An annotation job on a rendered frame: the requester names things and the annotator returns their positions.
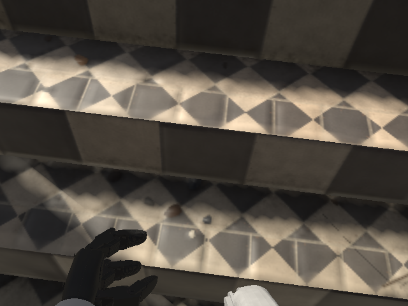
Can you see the robot left hand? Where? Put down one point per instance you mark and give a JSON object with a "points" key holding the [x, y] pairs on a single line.
{"points": [[89, 272]]}

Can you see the right robot thigh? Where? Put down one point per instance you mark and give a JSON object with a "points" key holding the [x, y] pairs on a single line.
{"points": [[250, 296]]}

